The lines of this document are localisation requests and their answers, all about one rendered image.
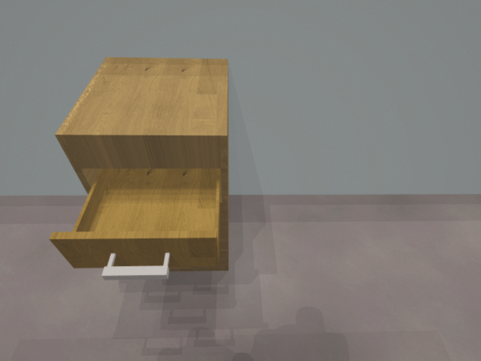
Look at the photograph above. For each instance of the drawer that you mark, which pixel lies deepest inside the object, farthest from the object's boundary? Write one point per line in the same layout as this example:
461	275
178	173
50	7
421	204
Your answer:
142	213

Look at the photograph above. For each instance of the cabinet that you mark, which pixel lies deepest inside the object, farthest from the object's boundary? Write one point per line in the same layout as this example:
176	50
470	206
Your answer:
153	113

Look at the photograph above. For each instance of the handle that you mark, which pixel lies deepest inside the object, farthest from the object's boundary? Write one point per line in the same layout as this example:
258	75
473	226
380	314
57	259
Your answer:
111	272

